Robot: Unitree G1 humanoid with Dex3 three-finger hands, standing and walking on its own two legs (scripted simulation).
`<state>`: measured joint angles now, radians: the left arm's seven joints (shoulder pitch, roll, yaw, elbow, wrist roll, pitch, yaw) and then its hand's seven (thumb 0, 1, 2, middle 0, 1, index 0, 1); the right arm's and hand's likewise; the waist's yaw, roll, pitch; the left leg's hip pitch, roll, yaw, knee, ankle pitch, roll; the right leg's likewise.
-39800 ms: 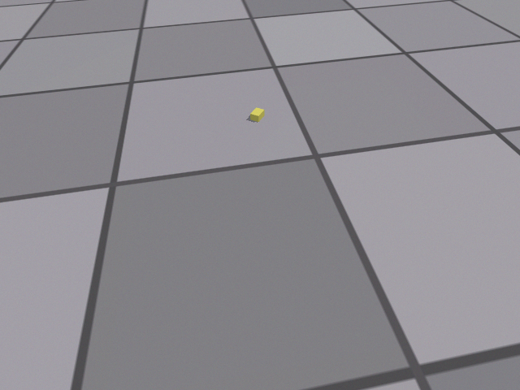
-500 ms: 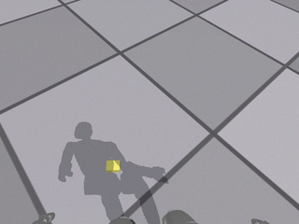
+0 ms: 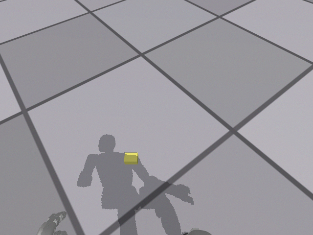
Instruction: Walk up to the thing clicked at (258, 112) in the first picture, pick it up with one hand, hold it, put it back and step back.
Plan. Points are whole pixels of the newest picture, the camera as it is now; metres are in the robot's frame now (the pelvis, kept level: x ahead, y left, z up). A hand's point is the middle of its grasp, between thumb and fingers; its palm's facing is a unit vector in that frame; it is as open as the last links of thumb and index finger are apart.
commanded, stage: step back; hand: left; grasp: from above
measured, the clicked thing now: (131, 158) +0.64 +0.21 -0.73
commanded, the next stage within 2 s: none
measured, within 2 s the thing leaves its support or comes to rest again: neither
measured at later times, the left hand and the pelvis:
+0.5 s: hand out of the picture -0.08 +0.24 -0.14, palm faces -0.06 -0.91 -0.41, open 7.4 cm; pelvis -0.16 -0.03 +0.00, yaw -4 degrees
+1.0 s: hand out of the picture -0.23 +0.24 -0.14, palm faces -0.03 -0.92 -0.39, open 7.4 cm; pelvis -0.34 -0.03 +0.00, yaw -2 degrees
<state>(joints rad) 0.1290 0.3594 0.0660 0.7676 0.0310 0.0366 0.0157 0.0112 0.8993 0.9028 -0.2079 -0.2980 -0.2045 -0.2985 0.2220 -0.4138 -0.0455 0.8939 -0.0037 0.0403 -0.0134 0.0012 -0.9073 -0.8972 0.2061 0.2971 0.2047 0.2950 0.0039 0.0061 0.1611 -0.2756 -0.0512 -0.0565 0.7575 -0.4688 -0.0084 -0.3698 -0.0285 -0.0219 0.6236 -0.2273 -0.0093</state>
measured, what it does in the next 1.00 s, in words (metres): walks backwards: left foot, then right foot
